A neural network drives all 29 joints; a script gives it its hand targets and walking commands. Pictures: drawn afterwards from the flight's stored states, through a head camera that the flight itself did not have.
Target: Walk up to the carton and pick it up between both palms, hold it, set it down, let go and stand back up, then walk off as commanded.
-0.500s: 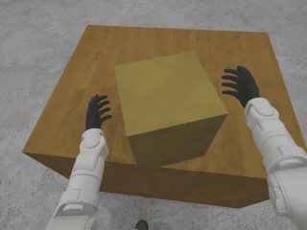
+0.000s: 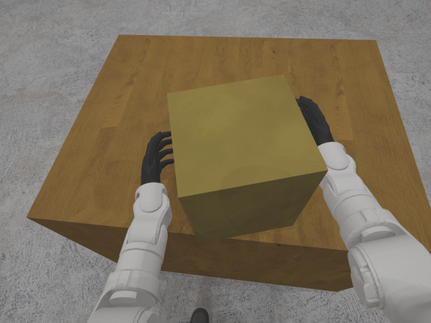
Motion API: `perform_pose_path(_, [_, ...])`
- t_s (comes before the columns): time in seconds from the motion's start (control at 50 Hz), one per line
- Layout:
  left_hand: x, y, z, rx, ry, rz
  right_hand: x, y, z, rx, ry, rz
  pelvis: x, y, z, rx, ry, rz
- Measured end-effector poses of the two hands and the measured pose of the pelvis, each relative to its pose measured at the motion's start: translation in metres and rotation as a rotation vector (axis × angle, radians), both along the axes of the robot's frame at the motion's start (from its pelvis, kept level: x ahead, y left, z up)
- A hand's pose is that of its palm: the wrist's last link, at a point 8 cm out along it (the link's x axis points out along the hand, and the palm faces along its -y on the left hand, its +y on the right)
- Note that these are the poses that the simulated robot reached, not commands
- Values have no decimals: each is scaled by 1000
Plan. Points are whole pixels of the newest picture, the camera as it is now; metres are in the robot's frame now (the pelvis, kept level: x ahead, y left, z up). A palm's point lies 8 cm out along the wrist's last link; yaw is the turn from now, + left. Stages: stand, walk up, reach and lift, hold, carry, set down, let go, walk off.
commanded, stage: reach and lift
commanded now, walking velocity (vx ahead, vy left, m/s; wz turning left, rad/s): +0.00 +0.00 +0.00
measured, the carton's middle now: (236, 167) +0.41 +0.06 +0.00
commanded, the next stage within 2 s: none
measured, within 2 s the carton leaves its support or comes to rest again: leaves its support in 1.48 s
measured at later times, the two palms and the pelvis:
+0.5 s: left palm (151, 168) +0.36 +0.21 +0.04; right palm (315, 138) +0.47 -0.08 +0.05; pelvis -0.01 +0.01 +0.00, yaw +0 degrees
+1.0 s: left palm (151, 172) +0.35 +0.21 +0.04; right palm (317, 144) +0.45 -0.08 +0.06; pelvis -0.01 +0.00 +0.00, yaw +0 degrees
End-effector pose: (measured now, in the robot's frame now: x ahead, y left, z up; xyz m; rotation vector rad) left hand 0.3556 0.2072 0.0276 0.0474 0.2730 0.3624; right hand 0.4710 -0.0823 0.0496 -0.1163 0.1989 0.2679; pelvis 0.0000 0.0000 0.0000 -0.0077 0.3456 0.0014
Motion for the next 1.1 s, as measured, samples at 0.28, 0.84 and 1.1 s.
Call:
perform_pose_path(0.28, [-7, 3, 12, -29, -20, 39, -13, 4, 7, -19, 46, -21, -14, 5, 0, -6, -20, -1])
perform_pose_path(0.84, [3, -1, 16, 18, -64, 54, -13, 4, 7, -35, -19, -52, -8, 0, 0, 0, -12, -2])
perform_pose_path(1.1, [0, -2, 15, 7, -62, 55, -19, 2, 4, -6, -13, -61, -10, -7, 1, 9, -15, -3])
